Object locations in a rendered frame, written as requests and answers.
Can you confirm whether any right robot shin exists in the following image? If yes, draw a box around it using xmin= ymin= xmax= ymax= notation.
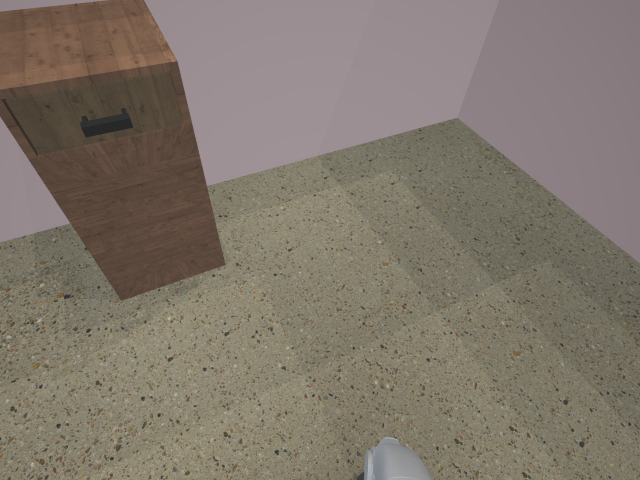
xmin=378 ymin=437 xmax=400 ymax=445

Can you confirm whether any robot right thigh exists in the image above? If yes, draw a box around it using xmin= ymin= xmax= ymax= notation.
xmin=364 ymin=443 xmax=434 ymax=480

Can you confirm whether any cabinet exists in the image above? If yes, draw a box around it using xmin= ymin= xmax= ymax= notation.
xmin=0 ymin=0 xmax=225 ymax=301

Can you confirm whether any drawer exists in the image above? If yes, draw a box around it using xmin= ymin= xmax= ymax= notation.
xmin=6 ymin=71 xmax=182 ymax=155

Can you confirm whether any handle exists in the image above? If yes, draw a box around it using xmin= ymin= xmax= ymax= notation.
xmin=80 ymin=108 xmax=133 ymax=137

